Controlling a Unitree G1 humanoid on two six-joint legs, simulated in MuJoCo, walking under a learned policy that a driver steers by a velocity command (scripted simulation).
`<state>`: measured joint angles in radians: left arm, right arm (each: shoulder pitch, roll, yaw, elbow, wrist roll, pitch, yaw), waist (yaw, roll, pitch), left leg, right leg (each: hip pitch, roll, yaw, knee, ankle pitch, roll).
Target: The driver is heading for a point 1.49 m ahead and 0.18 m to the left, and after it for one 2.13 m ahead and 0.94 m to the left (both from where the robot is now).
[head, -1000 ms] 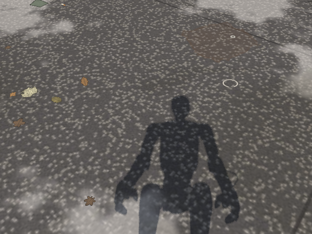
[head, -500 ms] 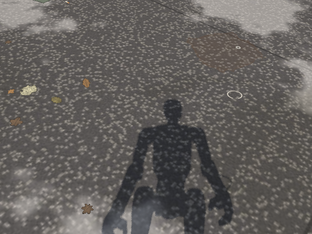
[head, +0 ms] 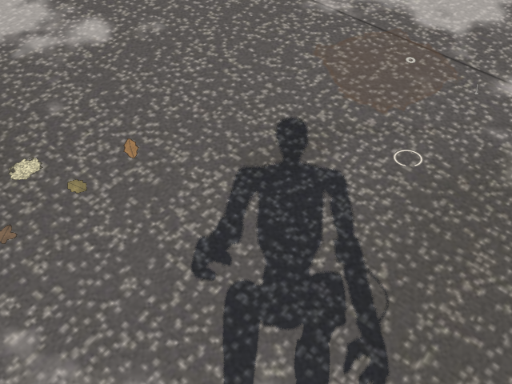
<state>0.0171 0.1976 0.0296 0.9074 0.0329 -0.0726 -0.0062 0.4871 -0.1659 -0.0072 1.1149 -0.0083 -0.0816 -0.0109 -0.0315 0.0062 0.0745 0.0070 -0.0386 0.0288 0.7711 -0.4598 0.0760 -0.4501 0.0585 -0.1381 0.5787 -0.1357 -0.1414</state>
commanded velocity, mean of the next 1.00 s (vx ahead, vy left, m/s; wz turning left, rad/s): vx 0.50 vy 0.00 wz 0.00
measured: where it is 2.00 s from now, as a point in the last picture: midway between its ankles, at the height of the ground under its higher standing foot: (262, 169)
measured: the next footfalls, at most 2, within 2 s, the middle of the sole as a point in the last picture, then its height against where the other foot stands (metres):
left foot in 0.50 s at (224, 378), level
right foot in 1.06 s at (289, 269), level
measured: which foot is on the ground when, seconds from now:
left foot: up 0.00-0.48, down 0.50-1.00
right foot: down 0.00-0.52, up 0.54-1.00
